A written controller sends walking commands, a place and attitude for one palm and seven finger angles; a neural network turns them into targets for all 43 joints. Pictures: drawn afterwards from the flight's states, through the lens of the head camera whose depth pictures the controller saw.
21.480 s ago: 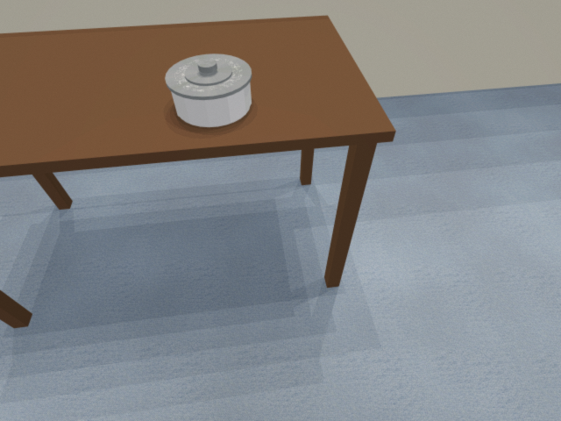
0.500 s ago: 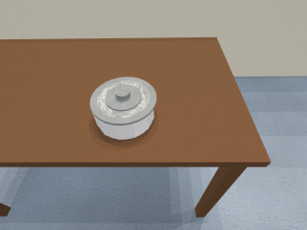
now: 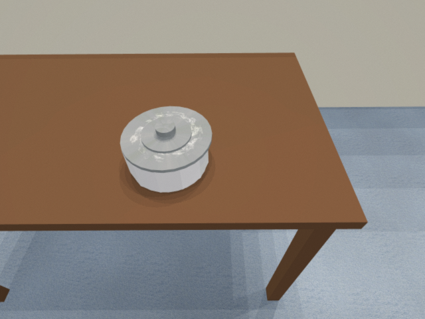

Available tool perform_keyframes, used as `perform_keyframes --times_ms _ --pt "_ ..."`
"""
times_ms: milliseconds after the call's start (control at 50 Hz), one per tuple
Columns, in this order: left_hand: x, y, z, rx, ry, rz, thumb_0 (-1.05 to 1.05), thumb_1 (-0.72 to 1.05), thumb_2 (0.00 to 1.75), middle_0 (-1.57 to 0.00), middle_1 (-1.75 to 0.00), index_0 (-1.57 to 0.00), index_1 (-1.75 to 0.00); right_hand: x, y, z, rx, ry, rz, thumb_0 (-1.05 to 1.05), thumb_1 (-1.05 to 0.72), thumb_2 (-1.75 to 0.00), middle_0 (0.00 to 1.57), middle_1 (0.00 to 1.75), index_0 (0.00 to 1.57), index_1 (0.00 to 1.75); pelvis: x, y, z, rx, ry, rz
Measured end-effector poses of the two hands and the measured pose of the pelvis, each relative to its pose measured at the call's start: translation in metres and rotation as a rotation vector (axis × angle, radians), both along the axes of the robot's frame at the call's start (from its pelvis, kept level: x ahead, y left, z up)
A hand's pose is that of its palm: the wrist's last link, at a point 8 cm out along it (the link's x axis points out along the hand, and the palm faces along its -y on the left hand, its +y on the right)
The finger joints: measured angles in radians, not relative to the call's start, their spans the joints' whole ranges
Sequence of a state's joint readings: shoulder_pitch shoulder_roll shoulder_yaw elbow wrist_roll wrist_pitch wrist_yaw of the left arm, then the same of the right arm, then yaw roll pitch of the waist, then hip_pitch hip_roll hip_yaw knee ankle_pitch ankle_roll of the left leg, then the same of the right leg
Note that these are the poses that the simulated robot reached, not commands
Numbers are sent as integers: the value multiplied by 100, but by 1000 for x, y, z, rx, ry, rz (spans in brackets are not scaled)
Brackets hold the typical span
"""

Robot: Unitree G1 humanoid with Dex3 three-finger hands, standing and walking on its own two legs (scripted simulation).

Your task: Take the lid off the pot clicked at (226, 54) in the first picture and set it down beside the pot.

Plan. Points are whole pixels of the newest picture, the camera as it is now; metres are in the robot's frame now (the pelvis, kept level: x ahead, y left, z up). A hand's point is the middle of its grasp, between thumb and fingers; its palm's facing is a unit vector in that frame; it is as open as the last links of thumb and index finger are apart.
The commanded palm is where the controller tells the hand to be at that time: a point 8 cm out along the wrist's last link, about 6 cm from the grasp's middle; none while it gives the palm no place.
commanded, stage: look again from close up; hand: left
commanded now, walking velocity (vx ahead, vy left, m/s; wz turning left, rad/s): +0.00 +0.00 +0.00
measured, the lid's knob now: (165, 128) +0.46 +0.13 +0.11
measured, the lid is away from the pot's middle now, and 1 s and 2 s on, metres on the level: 0.01 0.01 0.01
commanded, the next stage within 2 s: lift the closed hand beside the body in 0.28 s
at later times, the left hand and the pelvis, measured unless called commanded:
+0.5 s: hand out of the picture +0.07 +0.20 -0.12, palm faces +0.14 -0.94 -0.30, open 7.0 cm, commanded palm +0.08 +0.23 -0.05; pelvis -0.01 +0.00 +0.00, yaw +2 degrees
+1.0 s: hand out of the picture +0.10 +0.23 +0.02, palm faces +0.29 -0.90 -0.33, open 3.1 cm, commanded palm +0.05 +0.27 +0.06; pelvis -0.02 +0.00 +0.00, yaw +3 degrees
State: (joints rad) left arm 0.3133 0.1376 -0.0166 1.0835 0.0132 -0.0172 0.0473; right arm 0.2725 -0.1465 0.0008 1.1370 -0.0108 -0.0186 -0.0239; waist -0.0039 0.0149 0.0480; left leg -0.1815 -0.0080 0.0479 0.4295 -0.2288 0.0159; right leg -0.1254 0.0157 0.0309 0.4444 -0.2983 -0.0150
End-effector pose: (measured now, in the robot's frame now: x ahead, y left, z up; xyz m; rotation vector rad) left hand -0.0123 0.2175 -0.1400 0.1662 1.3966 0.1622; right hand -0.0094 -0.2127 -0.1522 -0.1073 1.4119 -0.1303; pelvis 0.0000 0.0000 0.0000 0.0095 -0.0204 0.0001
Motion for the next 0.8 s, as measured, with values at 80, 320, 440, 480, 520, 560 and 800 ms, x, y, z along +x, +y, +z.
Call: perform_keyframes --times_ms 80,320,440,480,520,560,800 --pt "0 -1 -1 -3 -2 -2 0 91 90 -20 -30 -20 -30 -3 1 0 1 3 -5 1 -91 -90 20 30 20 29 -1 0 0 -1 1 -1" --pt "-8 -1 -1 -6 13 2 0 91 90 -20 -30 -20 -30 -11 5 1 4 15 -13 1 -91 -90 20 30 20 29 -4 0 0 -2 3 -3" --pt "11 5 9 23 -125 26 1 92 90 -21 -30 -21 -30 -6 0 6 -19 -54 1 2 -92 -90 20 30 20 29 -7 2 -2 -11 3 5" --pt "48 19 39 98 -355 25 3 95 90 -23 -33 -23 -32 13 -9 13 -53 -188 22 3 -93 -90 21 30 20 29 -8 3 -3 -9 -5 22" --pt "83 25 68 147 -544 -9 3 96 90 -26 -36 -26 -36 41 -17 20 -73 -324 55 3 -93 -90 21 30 20 29 -9 6 -3 -9 -16 42" --pt "107 25 86 159 -664 -41 3 95 90 -31 -41 -31 -41 74 -24 30 -83 -454 69 3 -92 -90 20 30 20 29 -11 8 -3 -8 -13 46" --pt "89 27 144 140 -942 -12 1 91 90 -76 -90 -76 -90 213 -14 133 -135 -980 182 1 -91 -90 20 30 20 30 -19 0 -3 -21 -22 45"
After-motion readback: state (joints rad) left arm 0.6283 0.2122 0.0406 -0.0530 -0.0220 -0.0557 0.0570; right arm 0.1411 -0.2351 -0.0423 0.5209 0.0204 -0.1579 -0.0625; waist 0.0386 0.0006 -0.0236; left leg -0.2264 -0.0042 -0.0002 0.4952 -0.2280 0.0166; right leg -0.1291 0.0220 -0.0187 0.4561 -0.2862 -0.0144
